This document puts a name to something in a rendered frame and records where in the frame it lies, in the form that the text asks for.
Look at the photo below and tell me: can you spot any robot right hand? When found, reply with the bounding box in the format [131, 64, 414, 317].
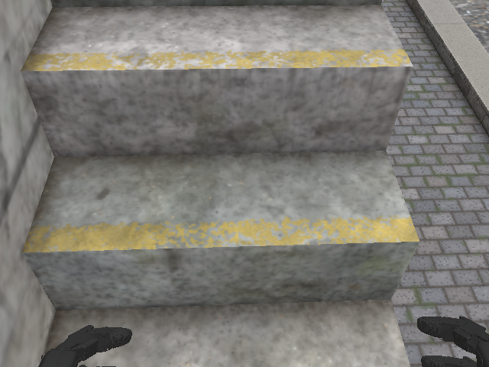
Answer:
[417, 316, 489, 367]

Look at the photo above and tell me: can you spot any robot left hand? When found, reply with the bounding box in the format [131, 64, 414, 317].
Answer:
[38, 325, 132, 367]

